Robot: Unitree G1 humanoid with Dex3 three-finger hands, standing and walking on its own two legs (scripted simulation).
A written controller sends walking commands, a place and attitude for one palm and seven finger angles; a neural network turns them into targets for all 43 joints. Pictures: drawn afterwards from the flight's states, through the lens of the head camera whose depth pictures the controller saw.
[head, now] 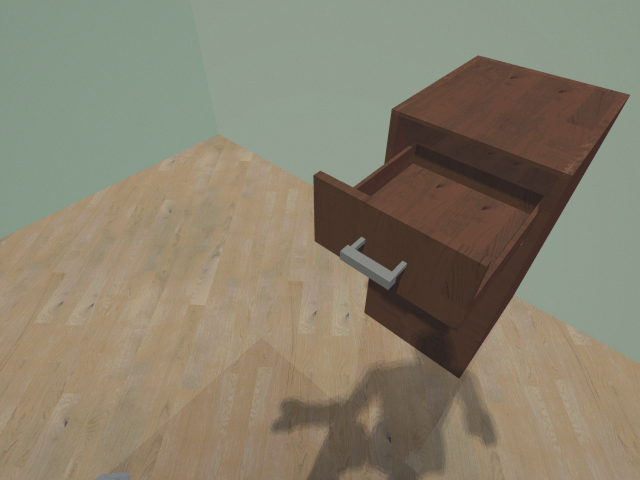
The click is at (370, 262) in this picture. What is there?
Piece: drawer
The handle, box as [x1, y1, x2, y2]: [340, 237, 406, 289]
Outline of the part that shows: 340,251 340,259 387,289 395,281 395,277 406,266 406,263 402,261 392,271 390,271 356,250 364,242 365,239 362,237 360,237 350,246 345,246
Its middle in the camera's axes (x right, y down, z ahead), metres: +0.10 +0.04 +0.70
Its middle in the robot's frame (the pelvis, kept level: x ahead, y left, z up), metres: +0.50 -0.07 -0.05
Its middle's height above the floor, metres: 0.72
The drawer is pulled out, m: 0.30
